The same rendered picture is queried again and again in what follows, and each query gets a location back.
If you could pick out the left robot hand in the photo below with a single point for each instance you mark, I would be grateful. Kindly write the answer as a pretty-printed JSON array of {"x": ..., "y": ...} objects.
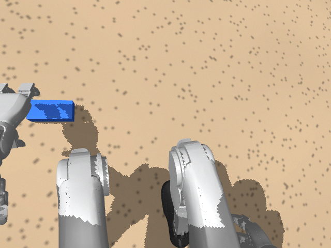
[{"x": 14, "y": 107}]

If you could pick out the right robot foot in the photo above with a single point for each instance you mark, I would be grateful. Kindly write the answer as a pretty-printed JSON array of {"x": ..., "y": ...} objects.
[{"x": 168, "y": 209}]

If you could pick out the small box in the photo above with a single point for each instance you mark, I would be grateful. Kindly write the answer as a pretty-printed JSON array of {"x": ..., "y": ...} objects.
[{"x": 51, "y": 111}]

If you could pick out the left robot arm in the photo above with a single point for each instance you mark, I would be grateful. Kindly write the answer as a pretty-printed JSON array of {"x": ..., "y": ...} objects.
[{"x": 7, "y": 135}]

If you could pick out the right robot hand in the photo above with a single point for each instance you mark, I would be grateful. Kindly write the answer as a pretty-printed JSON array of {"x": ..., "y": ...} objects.
[{"x": 255, "y": 237}]

